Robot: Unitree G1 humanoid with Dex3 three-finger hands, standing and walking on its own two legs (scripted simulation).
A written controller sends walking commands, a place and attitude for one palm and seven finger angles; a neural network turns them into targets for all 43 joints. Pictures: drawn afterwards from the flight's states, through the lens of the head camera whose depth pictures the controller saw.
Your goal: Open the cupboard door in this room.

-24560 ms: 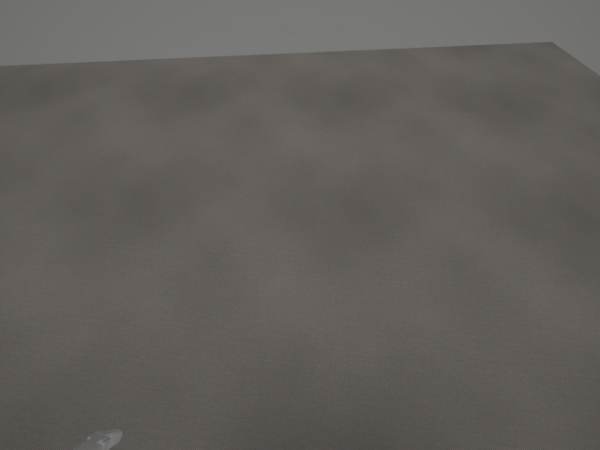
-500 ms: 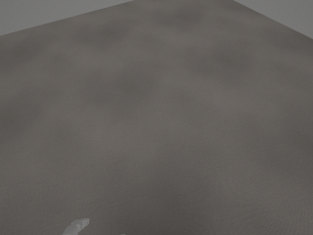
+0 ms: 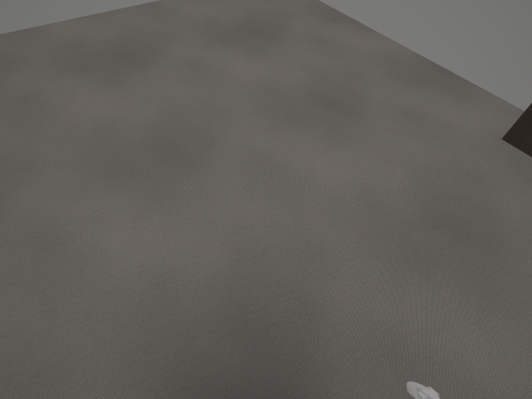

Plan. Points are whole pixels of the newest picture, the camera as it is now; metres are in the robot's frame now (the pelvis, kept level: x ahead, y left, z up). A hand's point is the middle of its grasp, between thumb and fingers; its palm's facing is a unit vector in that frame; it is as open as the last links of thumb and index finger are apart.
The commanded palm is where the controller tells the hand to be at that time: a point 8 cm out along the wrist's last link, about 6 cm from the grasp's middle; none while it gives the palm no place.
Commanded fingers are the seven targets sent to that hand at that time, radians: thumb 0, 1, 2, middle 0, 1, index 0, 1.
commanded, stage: turn or walk to find it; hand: left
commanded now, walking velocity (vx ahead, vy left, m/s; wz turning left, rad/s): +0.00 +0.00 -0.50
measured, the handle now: out of the picture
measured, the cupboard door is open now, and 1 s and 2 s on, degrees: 0 0 0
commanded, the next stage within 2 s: none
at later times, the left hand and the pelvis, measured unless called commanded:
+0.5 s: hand (190, 385) +0.16 +0.14 -0.15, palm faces -0.30 -0.92 -0.24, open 7.4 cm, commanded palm none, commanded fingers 0.00 0.90 0.90 -0.20 -0.30 -0.20 -0.30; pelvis -0.02 -0.02 +0.00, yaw -17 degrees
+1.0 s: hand out of the picture +0.12 +0.12 -0.16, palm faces -0.37 -0.91 -0.22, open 7.4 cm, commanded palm none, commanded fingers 0.00 0.90 0.90 -0.20 -0.30 -0.20 -0.30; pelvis +0.10 -0.08 +0.00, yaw -28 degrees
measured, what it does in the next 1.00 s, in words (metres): walks ahead, turning right: right foot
